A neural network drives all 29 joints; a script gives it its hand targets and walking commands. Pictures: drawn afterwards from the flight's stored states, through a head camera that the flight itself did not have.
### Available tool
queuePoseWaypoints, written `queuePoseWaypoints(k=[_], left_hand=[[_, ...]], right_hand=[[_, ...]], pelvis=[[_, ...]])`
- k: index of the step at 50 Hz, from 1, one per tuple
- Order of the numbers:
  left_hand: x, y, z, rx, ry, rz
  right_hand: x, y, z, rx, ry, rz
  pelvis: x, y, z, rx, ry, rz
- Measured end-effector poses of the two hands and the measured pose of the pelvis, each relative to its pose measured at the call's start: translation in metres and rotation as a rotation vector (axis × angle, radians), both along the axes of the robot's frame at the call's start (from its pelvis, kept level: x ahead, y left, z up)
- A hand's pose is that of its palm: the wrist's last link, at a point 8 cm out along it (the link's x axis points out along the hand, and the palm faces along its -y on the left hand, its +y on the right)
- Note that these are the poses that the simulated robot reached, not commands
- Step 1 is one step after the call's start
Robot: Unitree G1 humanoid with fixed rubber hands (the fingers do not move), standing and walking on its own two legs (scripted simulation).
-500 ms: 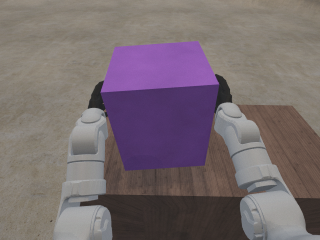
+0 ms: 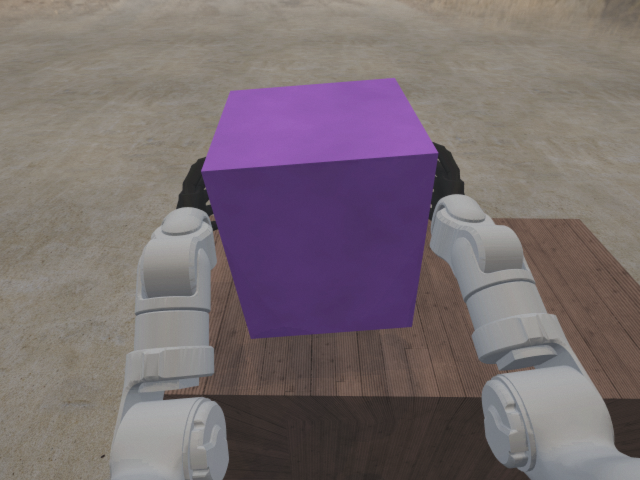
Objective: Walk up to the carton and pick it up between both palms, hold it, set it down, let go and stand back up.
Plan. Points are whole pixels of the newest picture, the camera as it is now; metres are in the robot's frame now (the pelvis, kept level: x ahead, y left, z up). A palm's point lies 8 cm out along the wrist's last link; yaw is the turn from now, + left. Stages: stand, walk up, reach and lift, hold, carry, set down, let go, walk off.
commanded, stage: hold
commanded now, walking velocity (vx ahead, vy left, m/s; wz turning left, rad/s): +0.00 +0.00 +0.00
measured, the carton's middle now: (321, 210) +0.40 +0.00 +0.20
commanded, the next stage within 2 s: none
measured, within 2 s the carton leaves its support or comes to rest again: neither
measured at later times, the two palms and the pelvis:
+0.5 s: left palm (191, 218) +0.36 +0.15 +0.21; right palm (442, 203) +0.37 -0.15 +0.22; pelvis +0.00 +0.00 +0.00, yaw +0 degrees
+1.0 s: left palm (194, 217) +0.36 +0.15 +0.22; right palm (446, 204) +0.37 -0.15 +0.22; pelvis +0.00 +0.00 +0.00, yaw +0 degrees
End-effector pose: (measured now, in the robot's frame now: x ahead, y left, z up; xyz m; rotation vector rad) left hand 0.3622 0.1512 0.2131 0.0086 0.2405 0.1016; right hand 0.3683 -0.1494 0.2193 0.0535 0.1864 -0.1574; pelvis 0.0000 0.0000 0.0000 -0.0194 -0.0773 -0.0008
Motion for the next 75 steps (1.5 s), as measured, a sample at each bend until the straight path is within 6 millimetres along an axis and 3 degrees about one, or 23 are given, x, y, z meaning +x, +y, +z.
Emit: queuePoseWaypoints(k=[75], left_hand=[[-0.0034, 0.0026, 0.0052, -0.002, 0.0, 0.006]], right_hand=[[-0.0023, 0.0026, 0.0034, 0.0, 0.013, 0.005]], pelvis=[[0.0009, -0.0011, -0.0002, -0.001, -0.006, 0.001]])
